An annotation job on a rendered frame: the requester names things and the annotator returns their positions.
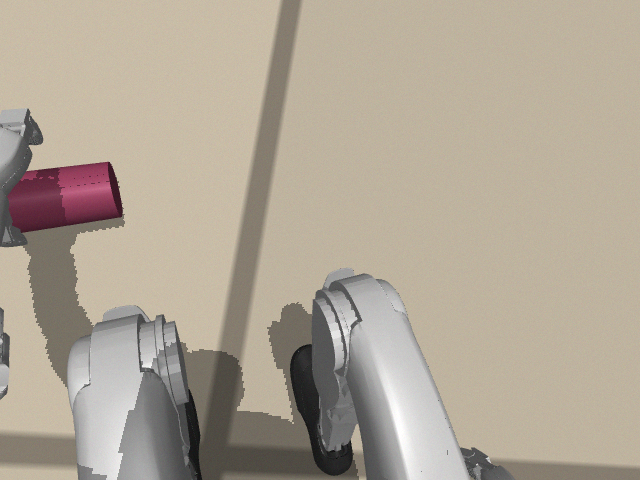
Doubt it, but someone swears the left robot hand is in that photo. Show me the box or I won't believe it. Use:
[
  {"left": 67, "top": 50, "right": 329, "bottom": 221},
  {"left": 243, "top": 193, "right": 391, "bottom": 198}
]
[{"left": 0, "top": 108, "right": 43, "bottom": 247}]

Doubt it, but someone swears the can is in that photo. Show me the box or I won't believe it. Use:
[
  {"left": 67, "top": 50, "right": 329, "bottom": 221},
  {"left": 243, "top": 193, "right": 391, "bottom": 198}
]
[{"left": 7, "top": 162, "right": 122, "bottom": 233}]

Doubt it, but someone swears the right robot hand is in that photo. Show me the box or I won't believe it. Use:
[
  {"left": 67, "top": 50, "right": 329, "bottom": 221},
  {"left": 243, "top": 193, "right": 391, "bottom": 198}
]
[{"left": 460, "top": 447, "right": 516, "bottom": 480}]

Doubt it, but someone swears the right robot foot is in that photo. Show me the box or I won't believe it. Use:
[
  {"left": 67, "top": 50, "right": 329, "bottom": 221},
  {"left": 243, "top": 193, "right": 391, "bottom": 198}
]
[{"left": 290, "top": 344, "right": 353, "bottom": 476}]

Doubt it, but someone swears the left robot foot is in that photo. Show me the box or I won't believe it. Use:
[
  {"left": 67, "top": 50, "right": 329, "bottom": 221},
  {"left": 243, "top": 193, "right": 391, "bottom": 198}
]
[{"left": 184, "top": 388, "right": 202, "bottom": 480}]

